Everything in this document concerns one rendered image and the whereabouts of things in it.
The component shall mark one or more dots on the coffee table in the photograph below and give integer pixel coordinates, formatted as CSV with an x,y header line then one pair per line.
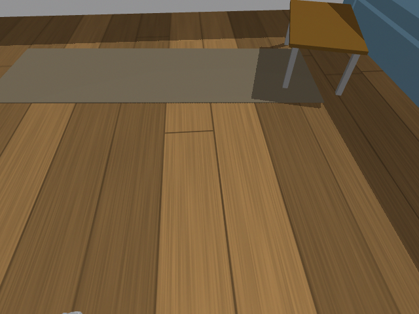
x,y
324,26

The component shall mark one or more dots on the sofa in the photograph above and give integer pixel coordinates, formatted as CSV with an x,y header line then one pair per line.
x,y
390,29

